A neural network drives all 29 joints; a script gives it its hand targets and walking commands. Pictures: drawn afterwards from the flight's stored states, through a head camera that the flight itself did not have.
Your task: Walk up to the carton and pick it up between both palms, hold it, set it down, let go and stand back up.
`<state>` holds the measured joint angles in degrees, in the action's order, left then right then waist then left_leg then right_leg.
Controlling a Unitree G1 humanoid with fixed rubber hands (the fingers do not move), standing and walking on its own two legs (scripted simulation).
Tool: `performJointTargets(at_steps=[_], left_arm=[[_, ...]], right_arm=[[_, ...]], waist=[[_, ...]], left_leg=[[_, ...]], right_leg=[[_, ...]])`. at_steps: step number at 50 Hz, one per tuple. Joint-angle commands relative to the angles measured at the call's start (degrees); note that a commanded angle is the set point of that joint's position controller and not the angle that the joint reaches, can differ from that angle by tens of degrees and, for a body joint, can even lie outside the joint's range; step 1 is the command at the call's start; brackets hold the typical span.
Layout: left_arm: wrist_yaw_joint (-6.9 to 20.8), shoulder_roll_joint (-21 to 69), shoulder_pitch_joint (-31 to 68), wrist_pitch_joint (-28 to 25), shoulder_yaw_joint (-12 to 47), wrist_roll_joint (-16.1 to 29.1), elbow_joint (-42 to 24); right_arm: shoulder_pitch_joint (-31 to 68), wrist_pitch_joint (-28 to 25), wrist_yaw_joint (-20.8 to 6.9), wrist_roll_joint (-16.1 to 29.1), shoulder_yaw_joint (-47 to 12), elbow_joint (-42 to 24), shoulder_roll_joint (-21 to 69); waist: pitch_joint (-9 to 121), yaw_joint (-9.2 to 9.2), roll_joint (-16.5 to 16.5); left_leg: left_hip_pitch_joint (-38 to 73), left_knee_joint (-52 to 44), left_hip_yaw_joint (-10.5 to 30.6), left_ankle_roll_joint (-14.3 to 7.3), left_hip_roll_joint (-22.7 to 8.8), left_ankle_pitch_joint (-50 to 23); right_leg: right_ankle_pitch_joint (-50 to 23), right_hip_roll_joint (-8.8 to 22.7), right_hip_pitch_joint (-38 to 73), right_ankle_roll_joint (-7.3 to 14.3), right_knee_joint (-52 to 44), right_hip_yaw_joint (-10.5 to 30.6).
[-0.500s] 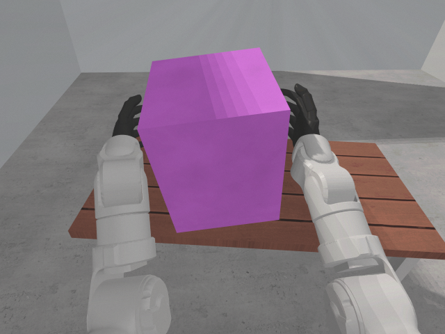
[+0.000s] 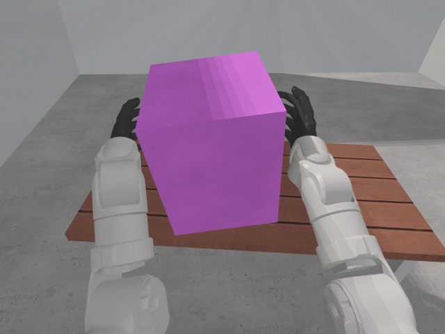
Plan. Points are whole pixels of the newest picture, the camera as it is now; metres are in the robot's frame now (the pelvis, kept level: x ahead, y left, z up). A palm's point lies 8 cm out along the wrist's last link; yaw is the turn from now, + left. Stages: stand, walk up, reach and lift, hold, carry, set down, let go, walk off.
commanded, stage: hold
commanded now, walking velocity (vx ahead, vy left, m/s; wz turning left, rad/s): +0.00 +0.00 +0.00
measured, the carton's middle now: (215, 144) +0.42 +0.00 +0.19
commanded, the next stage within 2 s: none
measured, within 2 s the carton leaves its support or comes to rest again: neither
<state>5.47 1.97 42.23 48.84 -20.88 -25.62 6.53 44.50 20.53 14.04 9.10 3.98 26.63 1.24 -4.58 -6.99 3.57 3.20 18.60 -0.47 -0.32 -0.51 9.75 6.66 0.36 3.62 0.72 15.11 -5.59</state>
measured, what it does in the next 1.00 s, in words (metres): stands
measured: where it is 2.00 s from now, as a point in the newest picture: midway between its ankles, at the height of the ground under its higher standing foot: outside the picture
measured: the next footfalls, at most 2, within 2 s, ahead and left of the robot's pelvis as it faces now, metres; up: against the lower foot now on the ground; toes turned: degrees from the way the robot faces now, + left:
none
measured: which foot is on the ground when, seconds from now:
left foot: down 0.00-1.00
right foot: down 0.00-1.00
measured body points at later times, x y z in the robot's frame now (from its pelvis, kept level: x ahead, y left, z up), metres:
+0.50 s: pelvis -0.01 +0.00 +0.00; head -0.05 +0.02 +0.45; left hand +0.38 +0.13 +0.22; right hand +0.36 -0.16 +0.21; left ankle +0.02 +0.11 -0.75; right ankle +0.04 -0.11 -0.75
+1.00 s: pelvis -0.01 +0.00 +0.00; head -0.05 +0.03 +0.45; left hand +0.38 +0.14 +0.22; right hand +0.36 -0.15 +0.22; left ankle +0.02 +0.11 -0.75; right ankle +0.04 -0.11 -0.75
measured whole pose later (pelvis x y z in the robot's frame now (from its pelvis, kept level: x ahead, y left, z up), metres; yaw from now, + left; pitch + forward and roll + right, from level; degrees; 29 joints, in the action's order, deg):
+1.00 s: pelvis -0.01 +0.00 +0.00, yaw +1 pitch -14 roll -1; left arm 6.9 2.5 43.7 46.7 -21.7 -28.5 6.3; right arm 42.2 15.6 14.0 6.1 4.9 26.7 3.4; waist -8.9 -8.6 5.2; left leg 4.4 17.3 0.1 -0.2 -0.4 8.0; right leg 5.7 0.5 5.1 1.0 14.2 -6.6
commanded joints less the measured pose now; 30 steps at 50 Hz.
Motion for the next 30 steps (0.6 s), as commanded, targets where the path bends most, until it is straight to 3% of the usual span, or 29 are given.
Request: performJointTargets(at_steps=[1, 3, 5, 6, 8, 10, 11, 12, 13, 19, 23, 26, 30], left_arm=[[8.1, 25.1, 35.9, -4.1, 22.6, 10.8, -4.7], [8.2, 25.1, 35.6, -4.2, 22.7, 11.0, -4.7], [8.0, 25.8, 35.6, -4.7, 25.0, 12.2, -8.6], [7.9, 26.0, 35.3, -5.0, 25.0, 12.4, -10.1], [7.7, 26.0, 34.6, -5.0, 25.7, 12.4, -9.1], [8.1, 24.8, 33.7, -4.0, 24.2, 10.8, -6.2], [9.4, 26.2, 34.6, -4.6, 26.9, 11.6, -9.0], [10.5, 27.1, 35.9, -4.7, 26.1, 10.8, -10.7], [10.6, 27.6, 37.2, -4.4, 27.0, 11.1, -10.3], [9.5, 24.9, 34.6, -5.9, 23.6, 9.2, -9.6], [8.8, 23.7, 34.2, -6.0, 21.0, 8.2, -8.0], [8.5, 23.2, 34.9, -5.9, 19.6, 7.7, -6.4], [8.4, 22.7, 36.5, -5.9, 18.4, 7.6, -4.3]], right_arm=[[40.1, -3.1, -6.9, 3.8, -18.9, -12.8, 27.4], [40.4, -3.1, -7.1, 4.4, -18.9, -13.3, 27.6], [38.7, -3.4, -6.8, 5.1, -20.4, -15.6, 28.2], [38.4, -3.3, -6.5, 5.8, -21.4, -15.8, 27.8], [38.5, -3.3, -6.2, 6.2, -21.8, -15.8, 27.8], [36.9, -2.7, -6.4, 4.3, -19.5, -12.1, 26.1], [27.5, -0.9, -6.6, 1.6, -13.6, -7.0, 24.0], [30.6, -1.2, -7.4, 1.8, -14.3, -8.2, 24.5], [31.8, -1.1, -7.8, 1.8, -14.0, -10.4, 24.9], [34.2, -4.5, -8.6, 2.9, -19.4, -13.0, 25.3], [36.2, -6.4, -8.5, 2.7, -20.9, -13.5, 25.7], [37.6, -7.3, -8.6, 1.5, -20.1, -13.3, 26.4], [38.5, -7.8, -8.7, -0.4, -18.0, -12.0, 27.3]], waist=[[20.9, 0.36, -3.8], [21.4, 0.00, -3.1], [26.2, -0.93, -3.8], [27.1, -0.49, -3.7], [26.3, -0.83, -4.7], [20.7, -0.82, -5.5], [14.5, -8.62, -5.4], [16.0, -5.29, -8.0], [16.9, -6.07, -8.6], [21.6, -2.08, -5.8], [21.8, 0.44, -3.2], [21.3, 1.35, -2.0], [20.6, 1.04, -1.3]], left_leg=[[-4.3, -4.5, -3.2, 0.8, 2.4, -6.2], [-4.3, -4.2, -3.2, 0.7, 2.3, -8.2], [-0.4, -2.0, -3.1, 1.7, 2.7, -15.2], [0.4, -1.1, -2.8, 1.7, 3.1, -17.0], [0.8, -0.9, -2.5, 2.0, 3.1, -16.5], [-2.0, -2.9, -3.2, 1.7, 2.6, -10.5], [-3.5, -6.2, -2.5, 3.5, 0.7, -6.9], [-5.0, -6.6, -2.2, 3.4, 1.5, -6.1], [-4.1, -6.1, -1.7, 3.7, 1.3, -5.7], [-0.2, -3.5, -2.7, 2.1, 2.1, -15.4], [-0.9, -3.9, -3.5, -0.1, 2.2, -12.7], [-2.5, -5.1, -4.3, -1.6, 2.3, -7.6], [-4.2, -6.2, -4.9, -2.8, 2.5, -1.5]], right_leg=[[-4.5, -3.2, 10.1, -3.1, 0.1, -1.8], [-6.7, -3.8, 10.3, -3.1, 0.2, -1.6], [-13.2, -3.7, 11.5, -3.3, 1.3, -1.2], [-14.5, -3.8, 11.8, -3.2, 1.1, -1.2], [-13.6, -3.9, 11.5, -3.3, 0.9, -1.4], [-7.4, -3.3, 10.4, -3.0, -0.2, -1.4], [-5.0, -3.3, 9.4, -2.3, 0.5, -1.2], [-4.1, -2.6, 12.0, -1.8, 0.6, -1.0], [-4.2, -2.1, 11.4, -1.5, -0.2, -0.4], [-10.9, -3.5, 13.3, -1.9, 1.0, -2.1], [-9.0, -3.5, 12.8, -1.7, 0.4, -1.9], [-5.9, -3.1, 12.2, -1.7, -0.1, -1.6], [-2.7, -2.2, 11.3, -2.1, -0.8, -1.2]])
